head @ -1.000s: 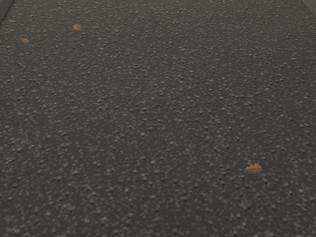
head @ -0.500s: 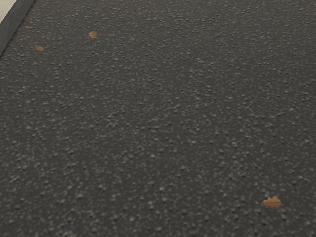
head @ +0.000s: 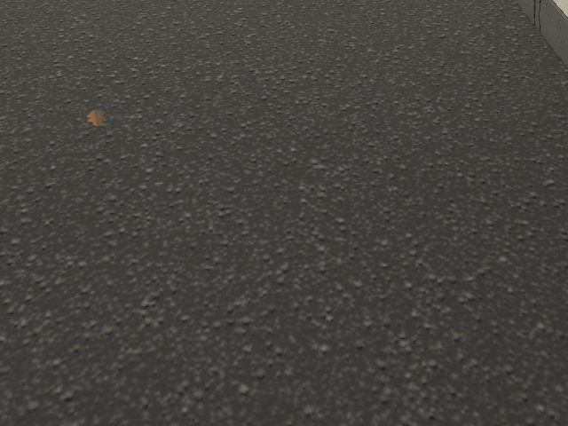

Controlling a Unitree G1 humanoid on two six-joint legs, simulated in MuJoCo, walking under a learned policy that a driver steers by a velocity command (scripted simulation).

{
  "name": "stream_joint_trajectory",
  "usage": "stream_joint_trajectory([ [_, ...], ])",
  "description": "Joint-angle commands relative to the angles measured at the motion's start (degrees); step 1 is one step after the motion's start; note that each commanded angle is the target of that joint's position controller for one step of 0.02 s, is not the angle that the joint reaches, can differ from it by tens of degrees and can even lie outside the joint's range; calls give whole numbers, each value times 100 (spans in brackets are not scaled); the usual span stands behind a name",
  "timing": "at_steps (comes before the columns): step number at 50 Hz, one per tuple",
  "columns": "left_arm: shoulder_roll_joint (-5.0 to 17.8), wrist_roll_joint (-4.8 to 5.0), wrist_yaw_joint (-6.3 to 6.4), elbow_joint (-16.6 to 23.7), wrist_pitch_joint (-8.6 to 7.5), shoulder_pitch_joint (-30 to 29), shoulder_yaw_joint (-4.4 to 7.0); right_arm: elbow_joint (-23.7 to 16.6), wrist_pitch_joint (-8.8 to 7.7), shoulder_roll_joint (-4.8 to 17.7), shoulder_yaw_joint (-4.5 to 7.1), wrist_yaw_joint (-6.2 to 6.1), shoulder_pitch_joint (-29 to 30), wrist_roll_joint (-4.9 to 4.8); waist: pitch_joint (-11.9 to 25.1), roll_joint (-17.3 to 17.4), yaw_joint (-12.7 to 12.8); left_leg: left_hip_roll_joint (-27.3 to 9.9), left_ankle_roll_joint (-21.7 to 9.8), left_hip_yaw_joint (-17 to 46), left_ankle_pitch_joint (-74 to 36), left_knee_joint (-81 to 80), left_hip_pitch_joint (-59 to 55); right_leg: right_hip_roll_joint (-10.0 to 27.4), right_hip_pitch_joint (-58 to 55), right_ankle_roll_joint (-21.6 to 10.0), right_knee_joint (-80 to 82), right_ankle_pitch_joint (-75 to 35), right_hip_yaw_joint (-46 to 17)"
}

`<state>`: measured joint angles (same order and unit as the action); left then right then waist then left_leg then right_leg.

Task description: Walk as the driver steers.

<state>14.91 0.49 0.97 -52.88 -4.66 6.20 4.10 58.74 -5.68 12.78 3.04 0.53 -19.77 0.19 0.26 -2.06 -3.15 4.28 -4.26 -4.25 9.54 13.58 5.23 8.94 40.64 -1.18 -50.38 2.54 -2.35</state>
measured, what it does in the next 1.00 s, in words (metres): walks ahead: right foot, then left foot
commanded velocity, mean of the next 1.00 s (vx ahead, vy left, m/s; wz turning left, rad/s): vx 0.50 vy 0.00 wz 0.00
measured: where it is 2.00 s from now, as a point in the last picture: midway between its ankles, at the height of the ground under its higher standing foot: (286, 280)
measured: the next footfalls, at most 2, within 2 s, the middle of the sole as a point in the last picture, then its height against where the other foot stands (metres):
right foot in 0.24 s outside the picture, level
left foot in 0.78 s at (245, 375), level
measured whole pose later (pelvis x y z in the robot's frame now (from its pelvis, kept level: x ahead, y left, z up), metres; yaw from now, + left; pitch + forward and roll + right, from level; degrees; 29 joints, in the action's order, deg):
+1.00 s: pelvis +0.59 +0.00 +0.00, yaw +0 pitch +1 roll +0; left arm 15.3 1.0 0.8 -53.7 -4.6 10.7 4.3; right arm 55.5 -5.6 13.2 3.6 1.4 -15.7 0.4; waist -0.6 -2.2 -1.8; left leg 3.0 -4.4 -4.0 8.7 19.7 12.4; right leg 6.7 34.2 -2.3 -62.0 14.8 -1.2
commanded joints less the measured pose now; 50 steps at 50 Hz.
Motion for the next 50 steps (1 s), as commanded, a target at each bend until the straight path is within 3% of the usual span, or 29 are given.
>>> stream_joint_trajectory([
  [1,167,0,-63,304,-59,-341,5,-339,-68,893,147,-97,115,-55,-390,456,115,-1441,-760,781,-786,-840,484,-132,-239,68,1027,-920,168],
  [7,215,77,-264,658,-125,-1198,-70,-90,80,986,207,-125,-476,-120,-571,502,-112,-1854,-678,777,-1033,-350,-709,-357,-92,-87,1981,-449,237],
  [9,383,90,-313,673,-160,-986,-21,-96,143,1070,249,-142,-386,-124,-416,636,96,-1978,-563,796,-1800,16,-992,-489,-500,-249,2141,15,311],
  [10,534,85,-315,590,-177,-601,51,-136,171,1121,264,-146,-249,-125,-159,739,342,-1919,-482,706,-2805,470,-1017,-678,-1122,-354,2196,179,471],
  [11,762,69,-295,326,-182,260,185,-177,203,1044,232,-142,-126,-122,344,704,779,-1646,-341,475,-3603,1459,-821,-879,-2279,-513,2287,112,632],
  [12,1168,6,-247,43,-177,1395,328,-299,205,856,139,-140,-130,-57,1188,380,1170,-1332,-140,231,-2787,3051,205,-229,-4099,-847,2041,21,-91],
  [13,1695,-55,-233,-125,-132,2061,458,-370,85,161,-59,-77,-802,-26,1998,-1043,911,-276,307,113,87,5345,2635,1198,-6274,-1776,2508,1084,-2846],
  [14,1243,-25,-247,-110,-121,2048,297,-304,-76,420,-19,-41,-631,-114,2300,-1097,996,-164,234,1017,2254,6196,3392,1387,-6475,-1835,3292,1516,-4082],
  [15,927,20,-237,-31,-131,1515,197,-462,-168,841,100,-16,-112,-277,1435,-842,920,-531,120,1060,1981,6512,3941,1197,-5822,-1508,3314,1529,-3179],
  [16,721,8,-229,117,-133,1006,128,-554,-200,883,102,-41,268,-291,884,-401,776,-865,68,879,1435,6318,3875,972,-4919,-1316,3413,1070,-2333],
  [17,559,-51,-249,163,-141,643,78,-578,-176,839,137,-87,459,-216,484,-110,593,-1080,76,793,1012,5911,3629,763,-4055,-1218,3616,651,-1787],
  [18,376,-106,-268,167,-165,464,19,-553,-89,782,179,-120,395,-164,301,-169,382,-1260,68,833,746,5589,3246,534,-3493,-1111,3810,394,-1356],
  [20,383,-103,-280,76,-191,538,22,-507,65,509,156,-133,181,-138,202,-282,221,-1342,122,784,552,5260,2894,414,-3018,-1177,4100,147,-993],
  [22,569,-89,-216,-18,-211,737,62,-608,127,508,171,-150,415,-101,19,-175,196,-1378,233,742,179,4811,3148,394,-2936,-1251,4285,-173,-730],
  [25,659,-63,-105,-105,-172,1014,77,-830,117,503,178,-134,1052,-46,-146,-87,330,-1363,376,704,-716,3757,3575,338,-3173,-1183,4379,-448,-448],
  [28,697,-19,-57,-164,-140,1246,74,-986,78,393,126,-68,1644,-77,-277,-139,505,-1165,388,512,-1473,2681,3359,173,-3243,-1028,4436,-383,-102],
  [34,783,54,-16,-429,-8,1765,135,-1308,11,444,62,118,2463,-144,-553,-149,704,-964,208,460,-1175,1733,3448,561,-4246,-951,4067,-436,-88],
  [37,911,64,11,-405,74,1561,194,-1256,-37,714,162,170,1992,-147,-233,-317,324,-695,-33,264,-559,1548,2564,650,-4536,-775,3386,-1880,-45],
  [38,880,68,10,-372,106,1425,179,-1052,-42,895,272,155,1298,-126,175,-298,-59,-485,-164,82,-561,1457,1588,431,-4407,-650,2569,-2752,154],
  [39,707,23,11,-303,122,1422,105,-747,-37,1219,418,113,255,-93,880,-96,-452,-704,-382,342,-688,1653,-8,103,-3683,-463,1243,-2474,391],
  [40,158,-62,-29,-186,51,2019,-60,-594,-14,1809,556,71,-568,17,1819,1110,-334,-2190,-1164,2639,-293,1564,-2298,-664,-1574,-96,-1051,-232,611],
  [41,16,5,-77,-246,-107,2082,-133,-537,11,1591,467,97,-680,-61,2335,1864,-300,-2769,-1640,4717,480,476,-2944,-1268,-358,21,-2300,2998,-63],
  [42,570,167,-108,-138,-225,1573,10,-597,-6,1218,344,95,-277,-109,1603,1393,-319,-2552,-1320,4143,886,376,-2420,-876,282,-109,-2801,2875,-428],
  [43,676,228,-104,3,-279,1086,25,-730,-13,977,277,75,201,-91,983,1021,-226,-2348,-1091,3281,639,316,-1600,-562,397,-206,-2708,2375,-263],
  [44,641,171,-63,35,-266,856,46,-790,-26,815,217,88,618,-33,521,580,-32,-2134,-973,2645,146,124,-674,-298,160,-210,-2314,1885,-136],
  [45,618,97,-23,18,-194,863,99,-811,-54,637,164,102,851,27,313,592,174,-1924,-866,2209,-191,-50,-53,-106,-205,-217,-1920,1586,-168],
  [46,492,77,-16,-13,-107,1006,98,-784,-62,568,140,118,906,56,245,691,317,-1820,-843,1975,-304,-224,305,-32,-520,-212,-1733,1423,-180],
  [48,291,57,-3,-23,9,1080,82,-688,-89,674,164,97,749,23,120,667,412,-1756,-932,1655,-576,-486,598,26,-613,-147,-1362,1237,-117],
  [50,324,10,11,117,44,716,100,-611,-97,864,206,22,563,18,-52,525,384,-1761,-979,1447,-876,-640,554,52,-242,-27,-808,737,-94],
])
